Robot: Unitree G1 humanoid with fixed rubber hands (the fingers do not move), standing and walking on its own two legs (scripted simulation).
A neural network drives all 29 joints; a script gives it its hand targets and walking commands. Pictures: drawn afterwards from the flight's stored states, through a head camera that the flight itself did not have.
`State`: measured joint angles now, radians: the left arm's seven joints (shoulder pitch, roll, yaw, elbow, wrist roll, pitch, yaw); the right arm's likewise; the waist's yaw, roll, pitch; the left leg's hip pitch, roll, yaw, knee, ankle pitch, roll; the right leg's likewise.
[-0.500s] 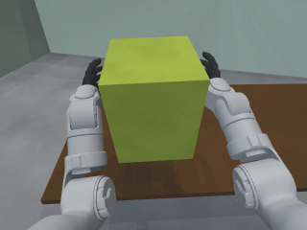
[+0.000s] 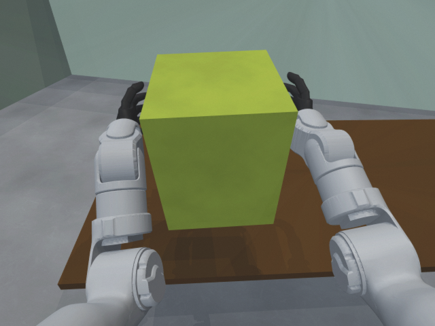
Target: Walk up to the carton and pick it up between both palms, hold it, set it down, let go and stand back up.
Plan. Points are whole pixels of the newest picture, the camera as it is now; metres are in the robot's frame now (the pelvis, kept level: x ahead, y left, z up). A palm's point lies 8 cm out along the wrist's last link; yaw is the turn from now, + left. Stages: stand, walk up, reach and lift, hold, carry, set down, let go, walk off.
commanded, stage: hold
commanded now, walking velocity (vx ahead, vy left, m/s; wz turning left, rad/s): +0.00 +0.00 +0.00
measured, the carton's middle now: (216, 141) +0.38 +0.01 +0.21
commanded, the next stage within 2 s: set down in 0.96 s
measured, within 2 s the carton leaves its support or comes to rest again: neither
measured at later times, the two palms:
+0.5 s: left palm (129, 127) +0.36 +0.16 +0.25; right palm (299, 117) +0.36 -0.13 +0.26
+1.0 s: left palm (129, 127) +0.36 +0.16 +0.25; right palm (299, 118) +0.36 -0.14 +0.26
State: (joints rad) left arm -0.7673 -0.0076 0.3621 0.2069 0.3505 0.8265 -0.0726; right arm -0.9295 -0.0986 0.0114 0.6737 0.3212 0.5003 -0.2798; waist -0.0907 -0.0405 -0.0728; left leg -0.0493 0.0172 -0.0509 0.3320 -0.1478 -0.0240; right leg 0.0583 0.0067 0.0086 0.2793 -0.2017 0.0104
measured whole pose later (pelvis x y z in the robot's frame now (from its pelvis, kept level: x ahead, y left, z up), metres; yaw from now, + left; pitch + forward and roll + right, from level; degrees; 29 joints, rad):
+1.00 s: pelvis +0.00 +0.00 +0.00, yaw +0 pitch -8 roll -1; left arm -0.75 -0.01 0.36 0.17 0.34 0.83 -0.07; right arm -0.91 -0.10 0.02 0.64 0.33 0.50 -0.29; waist -0.10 -0.04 -0.06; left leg -0.04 0.02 -0.05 0.33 -0.15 -0.02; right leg 0.07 0.01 0.01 0.28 -0.20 0.01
